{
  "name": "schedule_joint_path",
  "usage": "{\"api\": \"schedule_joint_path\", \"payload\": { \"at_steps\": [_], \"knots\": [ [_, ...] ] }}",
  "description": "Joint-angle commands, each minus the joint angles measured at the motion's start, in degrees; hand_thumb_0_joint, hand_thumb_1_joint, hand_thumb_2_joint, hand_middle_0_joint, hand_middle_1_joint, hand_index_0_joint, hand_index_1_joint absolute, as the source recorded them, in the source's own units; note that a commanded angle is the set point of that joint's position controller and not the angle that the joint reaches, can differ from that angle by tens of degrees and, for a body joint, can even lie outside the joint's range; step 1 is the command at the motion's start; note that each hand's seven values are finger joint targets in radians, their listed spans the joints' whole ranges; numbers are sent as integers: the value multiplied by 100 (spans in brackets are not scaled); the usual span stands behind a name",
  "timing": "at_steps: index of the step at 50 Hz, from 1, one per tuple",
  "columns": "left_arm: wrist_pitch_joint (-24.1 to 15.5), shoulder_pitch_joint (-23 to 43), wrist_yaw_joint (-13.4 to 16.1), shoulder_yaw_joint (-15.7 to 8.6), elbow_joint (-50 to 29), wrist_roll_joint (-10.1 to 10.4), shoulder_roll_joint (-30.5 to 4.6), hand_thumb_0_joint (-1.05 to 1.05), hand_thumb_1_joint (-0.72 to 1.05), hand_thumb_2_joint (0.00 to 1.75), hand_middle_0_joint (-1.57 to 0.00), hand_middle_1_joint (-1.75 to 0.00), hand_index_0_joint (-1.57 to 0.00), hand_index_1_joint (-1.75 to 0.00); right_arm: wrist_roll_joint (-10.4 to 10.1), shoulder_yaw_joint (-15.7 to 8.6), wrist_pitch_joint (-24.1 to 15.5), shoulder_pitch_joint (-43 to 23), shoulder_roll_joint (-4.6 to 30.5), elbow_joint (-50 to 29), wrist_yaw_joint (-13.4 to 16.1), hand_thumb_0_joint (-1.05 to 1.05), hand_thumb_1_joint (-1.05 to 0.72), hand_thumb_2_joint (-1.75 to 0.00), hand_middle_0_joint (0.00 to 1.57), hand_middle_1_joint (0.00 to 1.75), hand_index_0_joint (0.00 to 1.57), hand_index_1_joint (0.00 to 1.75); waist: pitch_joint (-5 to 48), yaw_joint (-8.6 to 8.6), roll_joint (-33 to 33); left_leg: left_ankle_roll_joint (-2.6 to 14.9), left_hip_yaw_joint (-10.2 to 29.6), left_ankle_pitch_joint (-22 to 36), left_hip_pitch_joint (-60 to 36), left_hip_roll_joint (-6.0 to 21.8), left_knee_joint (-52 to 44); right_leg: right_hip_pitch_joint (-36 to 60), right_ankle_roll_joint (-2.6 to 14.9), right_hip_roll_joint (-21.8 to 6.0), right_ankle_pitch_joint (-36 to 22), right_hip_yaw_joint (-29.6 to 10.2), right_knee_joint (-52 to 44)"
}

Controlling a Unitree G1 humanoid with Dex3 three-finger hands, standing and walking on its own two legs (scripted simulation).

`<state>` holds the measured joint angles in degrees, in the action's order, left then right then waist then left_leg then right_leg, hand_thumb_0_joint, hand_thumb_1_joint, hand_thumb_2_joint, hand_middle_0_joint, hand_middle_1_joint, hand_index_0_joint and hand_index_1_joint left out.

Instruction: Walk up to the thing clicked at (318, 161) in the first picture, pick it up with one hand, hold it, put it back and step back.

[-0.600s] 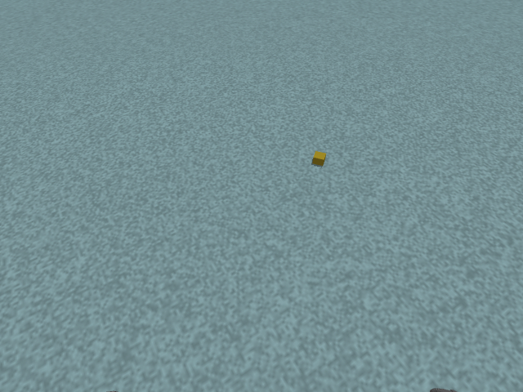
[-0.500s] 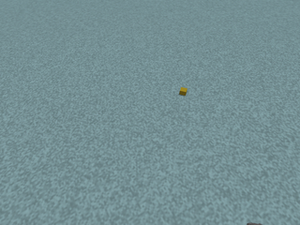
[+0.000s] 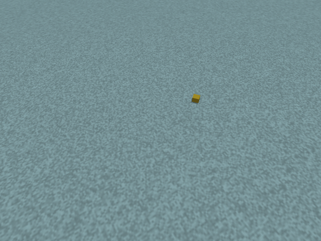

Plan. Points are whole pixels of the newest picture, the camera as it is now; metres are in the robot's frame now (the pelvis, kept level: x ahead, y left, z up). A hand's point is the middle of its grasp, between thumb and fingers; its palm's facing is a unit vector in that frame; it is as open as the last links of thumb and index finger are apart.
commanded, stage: stand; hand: left
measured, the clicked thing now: (196, 98) +1.32 -0.31 -0.76
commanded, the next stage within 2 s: walk up in 0.52 s
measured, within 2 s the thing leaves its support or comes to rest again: neither
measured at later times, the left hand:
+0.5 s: hand out of the picture +0.08 +0.25 -0.16, palm faces -0.02 -0.94 -0.34, open 7.4 cm
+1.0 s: hand (109, 216) +0.20 +0.17 -0.15, palm faces -0.15 -0.91 -0.38, open 7.4 cm
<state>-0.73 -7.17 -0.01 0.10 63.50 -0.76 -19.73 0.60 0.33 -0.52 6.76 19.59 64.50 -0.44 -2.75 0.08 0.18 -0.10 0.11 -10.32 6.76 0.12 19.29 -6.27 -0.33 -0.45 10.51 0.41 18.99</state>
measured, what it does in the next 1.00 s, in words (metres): walks ahead: right foot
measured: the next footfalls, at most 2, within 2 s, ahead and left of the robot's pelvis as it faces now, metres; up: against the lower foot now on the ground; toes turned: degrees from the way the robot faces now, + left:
right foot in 0.84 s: +0.16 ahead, -0.23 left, +0.00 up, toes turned -14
left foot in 1.20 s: +0.37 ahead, -0.02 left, +0.00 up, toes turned -9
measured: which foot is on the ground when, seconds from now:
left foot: down 0.00-0.84, up 0.86-1.00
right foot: down 0.00-0.56, up 0.58-0.82, down 0.84-1.00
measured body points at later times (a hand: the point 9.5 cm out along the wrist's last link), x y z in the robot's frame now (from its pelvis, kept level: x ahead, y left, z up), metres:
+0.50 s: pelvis +0.00 +0.00 +0.00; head +0.01 +0.00 +0.45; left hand +0.08 +0.30 -0.13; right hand +0.08 -0.30 -0.13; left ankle +0.00 +0.12 -0.75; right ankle +0.00 -0.12 -0.75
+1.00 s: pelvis +0.11 -0.09 -0.02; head +0.11 -0.11 +0.43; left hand +0.21 +0.22 -0.12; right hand +0.13 -0.44 -0.14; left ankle +0.12 +0.03 -0.69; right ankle +0.12 -0.22 -0.75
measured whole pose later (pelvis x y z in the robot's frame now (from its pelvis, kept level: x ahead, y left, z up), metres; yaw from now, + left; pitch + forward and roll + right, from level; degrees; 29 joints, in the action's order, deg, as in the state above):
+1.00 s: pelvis +0.11 -0.09 -0.02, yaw -11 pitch -3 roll -2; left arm -2.4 -17.8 -4.5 -4.6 53.0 -1.0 -22.4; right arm 1.3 -4.2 -2.0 13.0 26.7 55.3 -3.1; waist -2.7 -1.9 -4.2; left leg 1.3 -1.9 -22.8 23.0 4.8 60.3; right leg -14.5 1.5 0.2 15.7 3.0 33.0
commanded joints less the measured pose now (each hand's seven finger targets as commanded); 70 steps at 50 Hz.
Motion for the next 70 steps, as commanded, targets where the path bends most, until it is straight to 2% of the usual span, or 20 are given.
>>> {"api": "schedule_joint_path", "payload": {
  "at_steps": [1, 25, 26, 27, 29, 33, 40, 41, 42, 43, 44, 49, 55, 58, 59, 60, 61, 62, 65, 70],
  "knots": [
    [-123, 228, 64, -203, -316, 19, -1206, 0, 90, 90, -20, -30, -20, -30, -20, -249, -120, -273, 1215, -347, 85, 0, -90, -90, 20, 30, 20, 30, 307, -15, 16, 152, 567, 538, -43, 668, -323, -33, 171, -676, -479, -530, -362],
    [-94, 224, 59, -213, -332, 15, -1234, 0, 90, 90, -20, -30, -20, -30, -9, -235, -134, -237, 1234, -369, 104, 0, -90, -90, 20, 30, 20, 30, 353, -12, -34, 144, 566, 744, -23, 685, -367, 86, 184, -705, -676, -509, -286],
    [-72, -90, -168, -658, -782, -139, -1759, 0, 90, 90, -20, -30, -20, -30, 147, -700, -299, 208, 1973, -735, 34, 0, -90, -90, 20, 30, 20, 30, 833, 178, 114, 570, 591, -2124, -946, 739, 61, -901, 355, -287, 1862, -592, 326],
    [-11, 430, -272, -635, -872, -171, -1601, 0, 90, 90, -20, -30, -20, -30, 181, -824, -342, 631, 2134, -552, 17, 0, -90, -90, 20, 30, 20, 30, 274, 492, -358, 840, 1178, -3316, -1411, 1185, -404, -2502, 295, -114, 2311, -278, 1105],
    [3, 907, -392, -665, -1298, -235, -1486, 0, 90, 90, -20, -30, -20, -30, 160, -997, -435, 783, 2369, -803, 32, 0, -90, -90, 20, 30, 20, 30, -397, 629, -750, 1518, 2523, -3267, -1056, 2740, -1230, -3776, 215, -475, 1614, -601, 3103],
    [-33, 4, -633, -727, -1253, -127, -1506, 0, 90, 90, -20, -30, -20, -30, 216, -949, -525, 89, 2083, -1280, -9, 0, -90, -90, 20, 30, 20, 30, -61, 47, -751, 1218, 1220, -2591, -547, 2143, -1208, -2932, 96, -744, 1212, -477, 2943],
    [-91, -1034, -655, -858, -1001, -152, -1488, 0, 90, 90, -20, -30, -20, -30, 259, -914, -415, -272, 1984, -1523, -124, 0, -90, -90, 20, 30, 20, 30, 9, -465, -360, 756, -549, -2663, 1399, 1281, 484, -31, 81, -188, 173, 747, 1601],
    [-141, -1663, -564, -983, -840, -170, -1734, 0, 90, 90, -20, -30, -20, -30, 271, -809, -370, -64, 1717, -1513, -116, 0, -90, -90, 20, 30, 20, 30, 306, -745, 541, 639, -736, -2552, 1891, 1007, 1830, 842, 146, 0, 731, 553, 1558],
    [-198, -2319, -443, -1135, -793, -193, -2201, 0, 90, 90, -20, -30, -20, -30, 237, -626, -356, 75, 1226, -1626, -145, 0, -90, -90, 20, 30, 20, 30, 338, -1074, 2164, 438, -1035, -2542, 2861, 282, 3937, 1298, 458, -628, 2555, -983, 308],
    [-262, -2008, -385, -1131, -1125, -151, -2629, 0, 90, 90, -20, -30, -20, -30, 76, -545, -355, 74, 1228, -1882, -170, 0, -90, -90, 20, 30, 20, 30, 149, -792, 2250, 154, -450, -2416, 3637, -102, 4851, 762, 1103, -1959, 3909, -3997, -1285],
    [-260, -1522, -393, -1098, -1306, -45, -2723, 0, 90, 90, -20, -30, -20, -30, 101, -692, -344, -181, 1768, -1827, -148, 0, -90, -90, 20, 30, 20, 30, -331, -619, 1155, 118, 161, -2014, 3367, 411, 4978, -73, 1556, -2331, 4456, -4534, -1450],
    [-338, -858, -313, -857, -1550, 32, -2051, 0, 90, 90, -20, -30, -20, -30, 42, -741, -356, 810, 1799, -1376, -277, 0, -90, -90, 20, 30, 20, 30, -265, -66, 825, 152, 153, -996, 2306, 780, 3677, -758, 1174, -1326, 2298, -1987, -798],
    [-420, -766, -337, -830, -1868, -29, -2081, 0, 90, 90, -20, -30, -20, -30, 100, -810, -423, 496, 1665, -1752, -379, 0, -90, -90, 20, 30, 20, 30, -239, -95, 577, 64, -242, -465, 1499, 589, 2073, -1298, 1156, -1256, 1976, -1397, -607],
    [-398, -530, -341, -732, -1950, -48, -1858, 0, 90, 90, -20, -30, -20, -30, 118, -912, -528, 1244, 1644, -1582, -314, 0, -90, -90, 20, 30, 20, 30, 32, 374, 80, 75, -605, -107, -197, 278, 1370, -2164, 962, -862, 1716, -787, 512],
    [-402, -650, -340, -633, -1997, -84, -1613, 0, 90, 90, -20, -30, -20, -30, 149, -1005, -574, 1893, 1840, -1434, -237, 0, -90, -90, 20, 30, 20, 30, 406, 681, -525, 216, -350, -606, -1330, 261, 1204, -2724, 803, -572, 1140, -575, 1802],
    [-410, -944, -325, -502, -1994, -25, -1118, 0, 90, 90, -20, -30, -20, -30, 222, -1130, -640, 2420, 2270, -1413, -152, 0, -90, -90, 20, 30, 20, 30, 704, 852, -1936, 555, 1530, -2399, -1880, 1408, 119, -3412, 521, 206, 1199, -40, 3885],
    [-387, -1107, -251, -535, -1948, 24, -1279, 0, 90, 90, -20, -30, -20, -30, 168, -1124, -668, 2130, 2524, -1650, -139, 0, -90, -90, 20, 30, 20, 30, 494, 656, -1572, 1135, 3968, -3696, -1439, 2609, -993, -3992, 353, 576, 1884, -438, 4820],
    [-391, -1050, -194, -568, -1881, -61, -1752, 0, 90, 90, -20, -30, -20, -30, -30, -1124, -653, 1566, 2565, -1809, -150, 0, -90, -90, 20, 30, 20, 30, 121, 414, -892, 1383, 4166, -3805, -605, 2796, -1184, -3774, 397, 88, 1744, -930, 5194],
    [-388, -1164, -272, -633, -1559, 60, -1820, 0, 90, 90, -20, -30, -20, -30, -10, -877, -683, 1045, 1984, -1922, -135, 0, -90, -90, 20, 30, 20, 30, -340, 105, -686, 1030, 1639, -1928, 158, 1871, -785, -3221, 225, -394, 774, -820, 4429],
    [-310, -586, -458, -595, -1762, 48, -1496, 0, 90, 90, -20, -30, -20, -30, 51, -839, -706, 1309, 2006, -1872, -148, 0, -90, -90, 20, 30, 20, 30, -234, 218, -901, 1244, 372, -160, 24, 1728, -757, -2868, -14, -419, 482, -331, 3139]
  ]
}}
